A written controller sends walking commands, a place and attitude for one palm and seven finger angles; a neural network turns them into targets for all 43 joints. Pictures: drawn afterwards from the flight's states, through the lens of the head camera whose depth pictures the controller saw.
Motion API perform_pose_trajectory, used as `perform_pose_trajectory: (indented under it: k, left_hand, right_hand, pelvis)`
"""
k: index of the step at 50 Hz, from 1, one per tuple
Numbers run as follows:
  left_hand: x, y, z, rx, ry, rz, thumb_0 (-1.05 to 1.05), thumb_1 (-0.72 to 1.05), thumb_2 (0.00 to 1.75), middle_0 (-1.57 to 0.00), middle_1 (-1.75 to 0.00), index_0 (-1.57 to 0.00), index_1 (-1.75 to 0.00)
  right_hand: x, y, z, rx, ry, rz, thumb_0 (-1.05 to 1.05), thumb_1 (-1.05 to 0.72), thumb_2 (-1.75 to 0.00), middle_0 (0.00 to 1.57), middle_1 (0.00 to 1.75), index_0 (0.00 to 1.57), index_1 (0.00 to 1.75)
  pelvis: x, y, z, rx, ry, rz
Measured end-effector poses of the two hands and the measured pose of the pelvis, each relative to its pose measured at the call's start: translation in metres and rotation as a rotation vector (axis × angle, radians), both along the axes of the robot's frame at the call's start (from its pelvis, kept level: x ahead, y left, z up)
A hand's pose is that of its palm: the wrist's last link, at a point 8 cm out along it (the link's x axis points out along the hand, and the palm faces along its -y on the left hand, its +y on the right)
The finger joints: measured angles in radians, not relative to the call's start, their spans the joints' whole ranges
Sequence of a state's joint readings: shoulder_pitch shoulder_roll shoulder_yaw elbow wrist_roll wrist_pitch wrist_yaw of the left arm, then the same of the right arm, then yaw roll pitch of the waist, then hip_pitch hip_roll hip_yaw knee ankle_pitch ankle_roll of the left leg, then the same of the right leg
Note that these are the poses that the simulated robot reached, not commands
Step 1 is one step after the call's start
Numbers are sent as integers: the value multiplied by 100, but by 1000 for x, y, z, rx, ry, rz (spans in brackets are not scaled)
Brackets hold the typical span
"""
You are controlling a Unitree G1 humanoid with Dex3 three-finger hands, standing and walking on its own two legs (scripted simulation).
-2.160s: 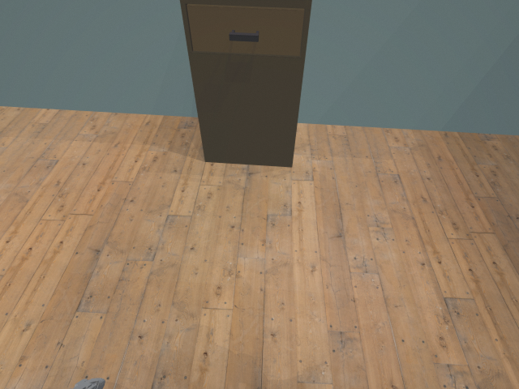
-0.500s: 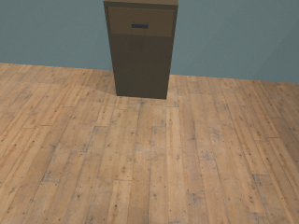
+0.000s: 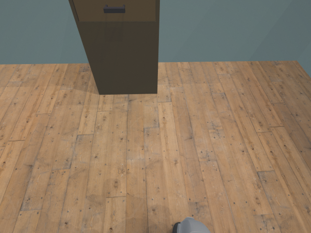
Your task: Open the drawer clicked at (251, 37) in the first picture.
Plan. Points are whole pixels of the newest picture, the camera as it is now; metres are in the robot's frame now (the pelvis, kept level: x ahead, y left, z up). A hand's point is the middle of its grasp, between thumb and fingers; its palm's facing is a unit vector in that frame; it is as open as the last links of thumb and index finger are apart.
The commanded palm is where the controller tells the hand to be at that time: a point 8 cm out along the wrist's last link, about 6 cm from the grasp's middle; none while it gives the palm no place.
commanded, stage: walk to a spot facing it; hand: left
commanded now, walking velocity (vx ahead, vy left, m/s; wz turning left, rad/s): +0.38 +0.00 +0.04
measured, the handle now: (114, 8) +1.23 +0.25 -0.01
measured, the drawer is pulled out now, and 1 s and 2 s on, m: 0.00 0.00 0.00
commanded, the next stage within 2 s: take the last steps up to it in 0.66 s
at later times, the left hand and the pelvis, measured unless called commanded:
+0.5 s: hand (92, 224) +0.17 +0.20 -0.19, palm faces +0.13 -0.98 -0.13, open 7.3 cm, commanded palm none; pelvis +0.21 +0.03 +0.00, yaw +3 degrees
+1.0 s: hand (116, 131) +0.49 +0.16 -0.16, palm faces +0.03 -0.97 -0.22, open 7.3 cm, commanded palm none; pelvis +0.41 -0.02 +0.00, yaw +0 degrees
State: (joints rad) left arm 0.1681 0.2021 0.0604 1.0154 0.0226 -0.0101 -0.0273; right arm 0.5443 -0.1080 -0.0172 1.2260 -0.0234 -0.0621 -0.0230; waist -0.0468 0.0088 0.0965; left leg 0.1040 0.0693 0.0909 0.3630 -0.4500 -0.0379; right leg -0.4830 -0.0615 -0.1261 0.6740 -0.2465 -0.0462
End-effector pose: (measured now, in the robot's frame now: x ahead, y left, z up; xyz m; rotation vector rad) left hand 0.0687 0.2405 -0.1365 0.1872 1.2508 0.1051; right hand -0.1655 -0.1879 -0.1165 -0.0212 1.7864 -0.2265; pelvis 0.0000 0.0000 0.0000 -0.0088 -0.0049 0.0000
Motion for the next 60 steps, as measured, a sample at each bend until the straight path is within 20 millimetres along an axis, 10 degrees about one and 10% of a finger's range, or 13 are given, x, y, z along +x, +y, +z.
perform_pose_trajectory:
  k: [6, 15, 22, 34, 45, 51, 60]
  left_hand:
    - [69, -14, -1, 31, -130, 25, 0, 93, 90, -20, -30, -20, -30]
    - [70, -21, -1, -21, 10, 102, 0, 95, 90, -20, -30, -20, -30]
    - [72, -3, -28, -80, 135, 191, 0, 93, 90, -20, -30, -20, -30]
    - [208, 17, 7, -55, 89, 140, 0, 92, 90, -20, -30, -20, -30]
    - [378, -11, 2, 30, -19, -2, 1, 92, 90, -20, -30, -20, -30]
    - [411, -30, 10, 30, -71, 58, 0, 94, 90, -20, -30, -20, -30]
    - [403, -29, 9, -25, 35, 129, 0, 94, 90, -20, -30, -20, -30]
  right_hand:
    - [83, -37, -20, -10, -53, 25, 1, -91, -90, 20, 30, 20, 30]
    - [330, -58, -4, -84, -537, 171, 0, -92, -90, 19, 29, 19, 29]
    - [465, -25, 5, -103, -723, 292, 0, -92, -90, 19, 30, 19, 29]
    - [455, -12, 4, -101, -466, 168, -1, -95, -90, 20, 30, 20, 30]
    - [440, -19, -30, 6, -177, -1, 0, -92, -90, 20, 30, 20, 30]
    - [519, -41, -31, 7, -238, 53, 1, -91, -90, 19, 30, 20, 30]
    - [679, -56, -6, -61, -505, 176, 1, -94, -90, 19, 30, 19, 29]
  pelvis:
    - [49, -20, -9, -2, -23, 32]
    - [122, -12, 10, -25, -14, 56]
    - [189, 18, -5, -36, -32, 70]
    - [282, 32, 20, 7, -13, 28]
    - [382, -10, -5, 34, -19, -17]
    - [418, -21, 3, 7, -29, 12]
    - [472, -10, 16, -9, -20, 43]
